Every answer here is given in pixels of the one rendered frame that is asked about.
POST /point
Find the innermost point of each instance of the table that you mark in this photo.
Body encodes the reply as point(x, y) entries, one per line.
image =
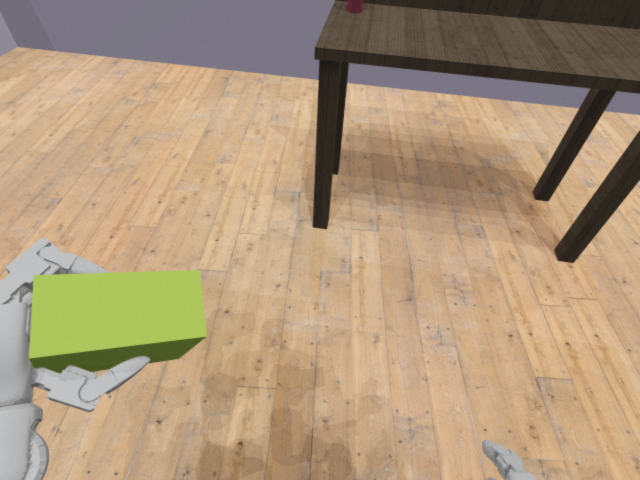
point(580, 43)

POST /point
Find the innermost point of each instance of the sponge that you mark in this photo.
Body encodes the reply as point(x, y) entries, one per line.
point(96, 321)

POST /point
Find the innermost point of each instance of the robot right hand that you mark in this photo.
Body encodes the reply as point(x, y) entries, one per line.
point(508, 463)

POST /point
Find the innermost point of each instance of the left robot forearm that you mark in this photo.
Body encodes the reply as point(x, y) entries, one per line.
point(24, 454)

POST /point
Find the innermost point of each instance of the robot left hand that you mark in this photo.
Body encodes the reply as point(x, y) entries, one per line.
point(74, 387)

